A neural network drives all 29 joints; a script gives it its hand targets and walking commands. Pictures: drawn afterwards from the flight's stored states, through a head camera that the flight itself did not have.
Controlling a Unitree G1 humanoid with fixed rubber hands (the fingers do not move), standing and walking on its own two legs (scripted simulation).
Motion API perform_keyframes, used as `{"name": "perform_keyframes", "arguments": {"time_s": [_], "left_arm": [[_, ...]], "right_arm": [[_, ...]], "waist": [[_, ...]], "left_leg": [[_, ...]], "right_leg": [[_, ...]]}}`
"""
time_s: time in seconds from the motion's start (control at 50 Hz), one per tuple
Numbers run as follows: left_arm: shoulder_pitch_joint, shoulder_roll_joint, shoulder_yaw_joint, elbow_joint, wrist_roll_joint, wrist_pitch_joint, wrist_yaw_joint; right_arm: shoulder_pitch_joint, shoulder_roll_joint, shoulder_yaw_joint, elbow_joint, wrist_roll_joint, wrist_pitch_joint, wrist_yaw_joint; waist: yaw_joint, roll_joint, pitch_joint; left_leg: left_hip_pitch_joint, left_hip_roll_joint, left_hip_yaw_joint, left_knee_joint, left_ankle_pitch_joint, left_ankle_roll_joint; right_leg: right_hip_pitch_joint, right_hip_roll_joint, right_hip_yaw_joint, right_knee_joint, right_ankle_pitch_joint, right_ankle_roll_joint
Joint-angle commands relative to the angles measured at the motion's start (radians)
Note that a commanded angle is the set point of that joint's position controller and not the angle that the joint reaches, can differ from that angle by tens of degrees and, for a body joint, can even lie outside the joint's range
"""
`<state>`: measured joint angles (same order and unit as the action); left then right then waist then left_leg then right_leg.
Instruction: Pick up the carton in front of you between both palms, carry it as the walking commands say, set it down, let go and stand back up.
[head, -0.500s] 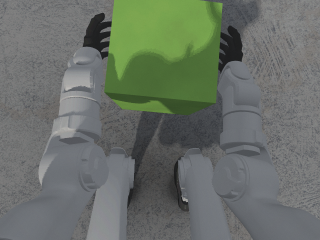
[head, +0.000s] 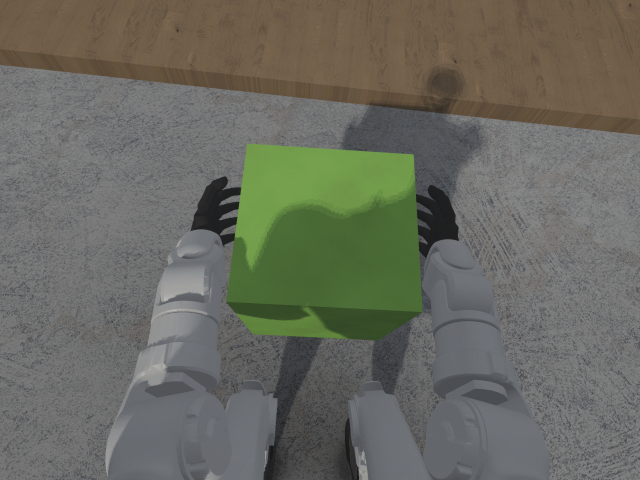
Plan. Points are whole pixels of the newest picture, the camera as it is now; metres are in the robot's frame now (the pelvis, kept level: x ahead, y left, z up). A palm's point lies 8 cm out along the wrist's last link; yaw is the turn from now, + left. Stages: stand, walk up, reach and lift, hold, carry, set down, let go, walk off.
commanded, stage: reach and lift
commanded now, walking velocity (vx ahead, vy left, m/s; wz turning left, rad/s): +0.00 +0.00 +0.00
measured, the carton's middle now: (322, 256) +0.43 -0.01 -0.10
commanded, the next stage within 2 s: hold in 1.70 s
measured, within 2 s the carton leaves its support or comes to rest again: neither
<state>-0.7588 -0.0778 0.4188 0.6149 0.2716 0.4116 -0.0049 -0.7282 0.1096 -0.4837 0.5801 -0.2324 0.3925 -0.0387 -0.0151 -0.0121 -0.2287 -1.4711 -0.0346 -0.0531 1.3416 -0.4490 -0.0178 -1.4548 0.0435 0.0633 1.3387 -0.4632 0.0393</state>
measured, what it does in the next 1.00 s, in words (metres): rises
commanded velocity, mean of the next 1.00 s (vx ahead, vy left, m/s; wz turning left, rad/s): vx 0.00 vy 0.00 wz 0.00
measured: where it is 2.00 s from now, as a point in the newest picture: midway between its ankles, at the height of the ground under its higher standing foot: (309, 478)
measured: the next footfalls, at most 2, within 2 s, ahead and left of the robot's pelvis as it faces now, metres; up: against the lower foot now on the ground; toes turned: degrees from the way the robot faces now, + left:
none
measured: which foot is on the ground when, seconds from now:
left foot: down 0.00-1.00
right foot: down 0.00-1.00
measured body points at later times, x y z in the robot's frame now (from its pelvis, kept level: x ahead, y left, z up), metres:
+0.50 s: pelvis +0.04 -0.01 +0.12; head +0.09 +0.00 +0.57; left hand +0.38 +0.15 +0.11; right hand +0.38 -0.16 +0.11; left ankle +0.08 +0.12 -0.59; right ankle +0.07 -0.13 -0.59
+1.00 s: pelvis +0.04 -0.01 +0.15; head +0.03 +0.00 +0.60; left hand +0.35 +0.15 +0.17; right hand +0.36 -0.16 +0.17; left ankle +0.08 +0.12 -0.59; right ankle +0.07 -0.13 -0.59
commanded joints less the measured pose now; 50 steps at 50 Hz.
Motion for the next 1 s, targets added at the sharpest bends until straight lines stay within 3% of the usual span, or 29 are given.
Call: {"name": "perform_keyframes", "arguments": {"time_s": [0.0,0.3,0.54,0.62,0.8,0.98], "left_arm": [[-0.545,-1.08,-0.541,0.041,-0.165,-0.023,-0.227],[-0.268,-1.088,-0.637,-0.067,-0.167,-0.012,-0.241],[-0.054,-1.054,-0.709,-0.194,-0.2,0.072,-0.236],[-0.014,-1.043,-0.735,-0.253,-0.22,0.121,-0.234],[-0.065,-1.013,-0.616,-0.195,-0.162,0.173,-0.253],[-0.142,-1.033,-0.65,-0.23,-0.175,0.168,-0.253]], "right_arm": [[-0.581,1.072,0.595,0.073,0.155,-0.002,0.273],[-0.287,1.093,0.684,0.002,0.142,0.011,0.281],[-0.065,1.05,0.761,-0.121,0.157,0.094,0.276],[-0.015,1.04,0.777,-0.165,0.171,0.141,0.276],[-0.081,1.002,0.662,-0.114,0.118,0.193,0.296],[-0.16,1.02,0.698,-0.155,0.133,0.186,0.302]], "waist": [[0.007,0.019,-0.698],[0.012,0.023,-0.474],[0.016,0.007,-0.244],[0.017,0.005,-0.148],[0.018,0.007,0.077],[0.017,0.009,-0.014]], "left_leg": [[0.584,-0.122,0.042,-0.222,0.209,0.009],[0.935,-0.096,0.0,-0.536,0.34,0.017],[1.259,-0.075,-0.013,-0.801,0.477,0.014],[1.336,-0.069,-0.014,-0.883,0.454,0.012],[1.335,-0.056,-0.006,-0.955,0.233,0.025],[1.39,-0.057,-0.003,-0.95,0.272,0.022]], "right_leg": [[0.414,0.124,-0.076,-0.221,0.178,-0.016],[0.839,0.092,-0.01,-0.544,0.323,-0.037],[1.174,0.062,0.005,-0.812,0.469,-0.034],[1.258,0.053,0.008,-0.893,0.449,-0.032],[1.253,0.041,-0.002,-0.969,0.225,-0.046],[1.306,0.046,-0.008,-0.961,0.265,-0.044]]}}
